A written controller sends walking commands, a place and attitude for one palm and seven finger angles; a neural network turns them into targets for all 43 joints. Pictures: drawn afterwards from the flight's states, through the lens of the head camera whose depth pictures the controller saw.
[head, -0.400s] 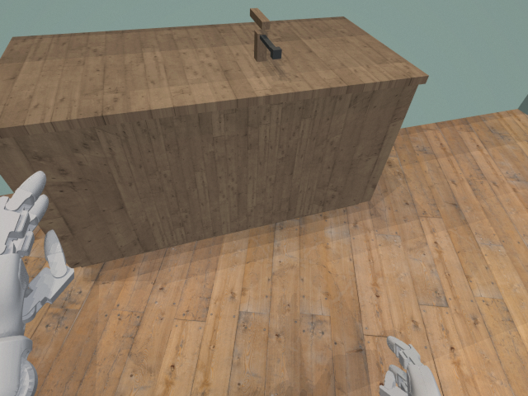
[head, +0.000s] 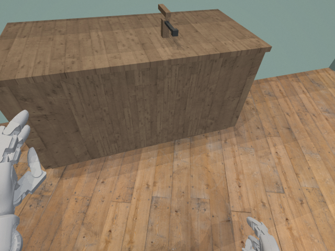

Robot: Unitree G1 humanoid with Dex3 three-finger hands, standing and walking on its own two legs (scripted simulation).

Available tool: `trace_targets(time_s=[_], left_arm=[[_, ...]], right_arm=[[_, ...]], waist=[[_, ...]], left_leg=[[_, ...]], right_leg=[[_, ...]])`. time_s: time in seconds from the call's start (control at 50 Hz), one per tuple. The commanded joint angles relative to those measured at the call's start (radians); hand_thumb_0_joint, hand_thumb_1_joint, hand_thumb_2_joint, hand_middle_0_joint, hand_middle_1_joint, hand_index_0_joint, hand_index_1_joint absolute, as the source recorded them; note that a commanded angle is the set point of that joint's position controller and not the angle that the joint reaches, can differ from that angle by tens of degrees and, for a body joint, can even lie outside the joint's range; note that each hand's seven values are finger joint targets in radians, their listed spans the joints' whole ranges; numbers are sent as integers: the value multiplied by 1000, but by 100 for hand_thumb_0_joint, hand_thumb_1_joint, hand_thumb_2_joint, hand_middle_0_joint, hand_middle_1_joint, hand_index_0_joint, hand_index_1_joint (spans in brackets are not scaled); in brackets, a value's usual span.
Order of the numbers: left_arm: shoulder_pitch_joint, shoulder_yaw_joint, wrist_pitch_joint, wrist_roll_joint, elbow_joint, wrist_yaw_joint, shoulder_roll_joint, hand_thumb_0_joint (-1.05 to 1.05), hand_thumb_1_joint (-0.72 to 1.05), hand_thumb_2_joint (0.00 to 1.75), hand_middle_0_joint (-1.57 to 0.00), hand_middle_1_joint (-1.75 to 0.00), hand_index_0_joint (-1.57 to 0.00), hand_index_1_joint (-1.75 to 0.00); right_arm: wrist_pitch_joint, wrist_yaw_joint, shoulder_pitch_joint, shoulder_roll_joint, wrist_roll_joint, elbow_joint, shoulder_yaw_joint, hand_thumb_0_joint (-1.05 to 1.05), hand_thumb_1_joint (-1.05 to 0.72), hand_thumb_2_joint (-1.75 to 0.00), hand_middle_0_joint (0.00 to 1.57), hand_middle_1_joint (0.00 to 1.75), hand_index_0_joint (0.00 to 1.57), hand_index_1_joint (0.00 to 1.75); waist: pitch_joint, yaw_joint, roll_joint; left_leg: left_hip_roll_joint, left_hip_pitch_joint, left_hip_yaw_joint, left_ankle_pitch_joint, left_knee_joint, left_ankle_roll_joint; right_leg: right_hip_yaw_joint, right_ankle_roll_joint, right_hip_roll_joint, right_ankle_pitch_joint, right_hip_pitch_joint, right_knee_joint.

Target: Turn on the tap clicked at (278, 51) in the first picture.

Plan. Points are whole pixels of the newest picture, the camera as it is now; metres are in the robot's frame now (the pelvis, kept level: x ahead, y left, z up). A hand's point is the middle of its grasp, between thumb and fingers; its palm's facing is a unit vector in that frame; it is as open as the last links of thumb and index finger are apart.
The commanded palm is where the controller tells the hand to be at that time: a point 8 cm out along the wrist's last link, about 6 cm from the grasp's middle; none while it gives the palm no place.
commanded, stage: walk to a spot facing it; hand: left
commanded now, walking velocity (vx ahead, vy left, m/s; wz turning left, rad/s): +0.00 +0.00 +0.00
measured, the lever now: (174, 32) +1.05 +0.03 +0.07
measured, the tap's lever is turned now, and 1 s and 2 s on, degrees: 0 0 0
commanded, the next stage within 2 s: turn to face it in 1.94 s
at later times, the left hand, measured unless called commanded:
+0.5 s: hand (74, 163) +0.24 +0.20 +0.15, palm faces +0.31 -0.89 -0.34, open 7.4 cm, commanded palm +0.18 +0.25 +0.18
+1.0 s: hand (152, 133) +0.31 +0.06 +0.16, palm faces +0.05 -0.90 -0.43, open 7.4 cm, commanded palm +0.28 +0.13 +0.18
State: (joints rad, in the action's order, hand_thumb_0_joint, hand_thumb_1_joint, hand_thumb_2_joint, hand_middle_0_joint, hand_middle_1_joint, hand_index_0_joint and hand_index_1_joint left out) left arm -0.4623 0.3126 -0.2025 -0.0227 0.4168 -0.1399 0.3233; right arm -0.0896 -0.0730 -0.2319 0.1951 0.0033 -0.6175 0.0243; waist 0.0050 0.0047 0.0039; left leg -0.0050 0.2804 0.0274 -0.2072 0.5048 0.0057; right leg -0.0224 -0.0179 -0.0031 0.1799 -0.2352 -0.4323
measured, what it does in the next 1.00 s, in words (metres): lifts its left foot, turning right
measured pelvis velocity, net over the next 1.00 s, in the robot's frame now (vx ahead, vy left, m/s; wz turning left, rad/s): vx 0.02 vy -0.07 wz -0.37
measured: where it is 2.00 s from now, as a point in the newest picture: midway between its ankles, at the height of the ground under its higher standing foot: outside the picture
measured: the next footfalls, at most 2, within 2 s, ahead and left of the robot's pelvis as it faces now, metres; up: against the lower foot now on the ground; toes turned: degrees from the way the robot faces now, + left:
left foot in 1.36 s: +0.24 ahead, +0.00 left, +0.00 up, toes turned -24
right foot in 1.82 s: +0.26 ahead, -0.34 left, +0.00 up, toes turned -56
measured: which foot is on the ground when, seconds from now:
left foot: down 0.00-0.82, up 0.84-1.00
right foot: down 0.00-1.00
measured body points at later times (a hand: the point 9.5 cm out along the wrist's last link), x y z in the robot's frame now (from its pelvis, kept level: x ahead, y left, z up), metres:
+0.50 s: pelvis -0.01 -0.01 -0.02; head +0.01 -0.01 +0.43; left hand +0.21 +0.24 +0.17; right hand +0.14 -0.26 -0.10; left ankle +0.04 +0.11 -0.74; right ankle +0.03 -0.13 -0.74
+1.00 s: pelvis +0.02 -0.07 -0.01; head +0.04 -0.10 +0.44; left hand +0.31 +0.11 +0.18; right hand +0.09 -0.34 -0.12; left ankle +0.05 +0.10 -0.63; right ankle +0.01 -0.12 -0.74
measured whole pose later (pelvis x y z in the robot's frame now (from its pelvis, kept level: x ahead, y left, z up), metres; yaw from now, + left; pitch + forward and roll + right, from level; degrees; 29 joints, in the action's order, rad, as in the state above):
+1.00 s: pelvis +0.02 -0.07 -0.01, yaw -21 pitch +1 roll +2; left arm -0.43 0.33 -0.27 -0.02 0.40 -0.13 0.31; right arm -0.05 -0.02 -0.20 0.21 0.01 -0.63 0.00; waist -0.03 0.00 0.02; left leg -0.07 0.56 -0.02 -0.36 1.28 -0.08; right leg 0.03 0.11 0.09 0.28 -0.31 -0.57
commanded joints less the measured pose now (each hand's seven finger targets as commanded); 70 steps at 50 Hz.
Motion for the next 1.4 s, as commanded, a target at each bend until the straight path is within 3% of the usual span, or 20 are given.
trace_targets(time_s=[0.0, 0.2, 0.48, 0.54, 0.6, 0.68, 0.74, 0.76, 0.78, 0.8, 0.82, 0.84, 0.88, 0.92, 0.98, 1.22, 1.3, 1.32, 1.36, 1.38], left_arm=[[97, 96, -66, 0, 227, -21, 165, 0, 90, 90, -20, -30, -20, -30], [121, 101, -72, 2, 237, -23, 150, 0, 90, 90, -20, -30, -20, -30], [95, 169, -77, -12, 324, -29, 192, 0, 90, 90, -20, -30, -20, -30], [47, 183, -85, -19, 325, -28, 192, 0, 90, 90, -20, -30, -20, -30], [30, 180, -86, -26, 295, -23, 176, 0, 90, 90, -20, -30, -20, -30], [61, 167, -98, -17, 248, -19, 171, 0, 90, 90, -20, -30, -20, -30], [149, 114, -109, 2, 226, -11, 146, 0, 90, 90, -20, -30, -20, -30], [186, 104, -106, 9, 208, -11, 151, 0, 90, 90, -20, -30, -20, -30], [223, 94, -100, 15, 196, -11, 157, 0, 90, 90, -20, -30, -20, -30], [222, 129, -88, 16, 158, -22, 213, 0, 90, 90, -20, -30, -20, -30], [243, 134, -80, 5, 145, -29, 213, 0, 90, 90, -20, -30, -20, -30], [236, 118, -91, 14, 181, -24, 208, 0, 90, 90, -20, -30, -20, -30], [146, 178, -126, 8, 205, -16, 252, 0, 90, 90, -20, -30, -20, -30], [92, 178, -145, -2, 225, -14, 233, 0, 90, 90, -20, -30, -20, -30], [58, 196, -158, -10, 238, -21, 238, 0, 90, 90, -20, -30, -20, -30], [22, 167, -106, -18, 190, -25, 210, 0, 90, 90, -20, -30, -20, -30], [116, 133, -104, -14, 272, -20, 200, 0, 90, 90, -20, -30, -20, -30], [131, 139, -112, -14, 288, -18, 202, 0, 90, 90, -20, -30, -20, -30], [196, 138, -133, -8, 359, -18, 211, 0, 90, 90, -20, -30, -20, -30], [188, 144, -137, 3, 322, -17, 228, 0, 90, 90, -20, -30, -20, -30]], right_arm=[[-56, -13, 111, 122, -2, 160, -42, 0, -90, -90, 20, 30, 20, 30], [-62, -8, 108, 126, -7, 176, -54, 0, -90, -90, 20, 30, 20, 30], [-25, 15, 115, 117, -7, 218, -67, 0, -90, -90, 20, 30, 20, 30], [-17, 18, 107, 114, -9, 220, -68, 0, -90, -90, 20, 30, 20, 30], [-20, 13, 100, 121, -7, 215, -69, 0, -90, -90, 20, 30, 20, 30], [-43, 7, 80, 123, -7, 188, -66, 0, -90, -90, 20, 30, 20, 30], [-56, 21, 66, 136, -1, 173, -67, 0, -90, -90, 20, 30, 20, 30], [-60, 24, 69, 135, -1, 171, -66, 0, -90, -90, 20, 30, 20, 30], [-62, 23, 83, 116, -10, 177, -64, 0, -90, -90, 20, 30, 20, 30], [-68, 22, 129, 109, -4, 197, -63, 0, -90, -90, 20, 30, 20, 30], [-79, 25, 144, 129, 1, 184, -73, 0, -90, -90, 20, 30, 20, 30], [-73, 30, 109, 131, 1, 173, -82, 0, -90, -90, 20, 30, 20, 30], [-29, 35, 99, 112, 8, 143, -57, 0, -90, -90, 20, 30, 20, 30], [-2, 41, 104, 99, 6, 138, -50, 0, -90, -90, 20, 30, 20, 30], [6, 45, 120, 99, 3, 146, -59, 0, -90, -90, 20, 30, 20, 30], [5, 45, 122, 111, -19, 201, -66, 0, -90, -90, 20, 30, 20, 30], [-7, 31, 90, 124, -18, 202, -67, 0, -90, -90, 20, 30, 20, 30], [-13, 23, 73, 140, -19, 201, -74, 0, -90, -90, 20, 30, 20, 30], [-22, 16, 66, 147, -7, 205, -77, 0, -90, -90, 20, 30, 20, 30], [-36, 20, 72, 130, -3, 199, -68, 0, -90, -90, 20, 30, 20, 30]], waist=[[58, -2, 58], [64, 7, 88], [117, 12, 22], [152, 12, 42], [125, 8, 89], [63, 1, 245], [32, 6, 160], [25, 16, 93], [0, 24, -112], [-10, 41, -433], [-30, 25, -341], [-49, 8, -239], [1, 13, -30], [79, 3, -43], [131, 4, -35], [110, 27, -155], [109, 0, -59], [141, -14, 14], [178, -5, 304], [119, 2, 259]], left_leg=[[-54, 76, 38, -43, -135, 0], [-126, 75, 39, -85, -146, 2], [-134, 9, -33, -164, 51, -5], [-165, -24, -31, -99, 56, 2], [-219, -17, 5, -277, 6, 36], [-429, 30, 122, -338, -161, 141], [-370, 75, -60, -165, -11, 73], [-313, 120, -122, -180, 120, 38], [-190, 197, -201, -226, 404, -1], [-39, 474, -177, -442, 719, -51], [-61, 479, -18, -379, 817, -60], [-89, 446, 28, -306, 821, -65], [-102, 456, 19, -193, 841, -78], [-95, 467, -7, -127, 813, -82], [-98, 455, -17, -108, 703, -84], [-56, 263, -108, -107, 217, -34], [-74, -83, -136, 19, -46, -6], [-118, -290, -82, 54, -93, 22], [-470, -540, 312, 133, -176, 163], [-507, -491, 362, 171, -204, 198]], right_leg=[[44, 12, -35, 70, 71, 74], [71, 13, -2, 31, 17, -27], [271, 60, -52, 70, -198, -100], [251, 55, -31, 4, -195, -165], [203, 48, 16, 179, -257, -241], [10, -5, 21, 348, -275, -533], [-55, -2, 4, 276, -120, -333], [-34, 19, 15, 222, -42, -220], [191, 93, -64, 156, -15, -41], [686, 214, -295, -16, 93, 108], [789, 215, -331, 67, 39, 192], [769, 222, -301, 182, 6, 212], [613, 243, -238, 35, 53, 120], [448, 213, -194, -171, 168, 87], [397, 213, -178, -243, 217, 90], [428, 235, -146, -213, 162, 86], [371, 171, -84, -149, -2, -47], [317, 128, -35, -136, -136, -191], [96, 31, 72, 386, -479, -629], [73, 25, 47, 365, -545, -796]])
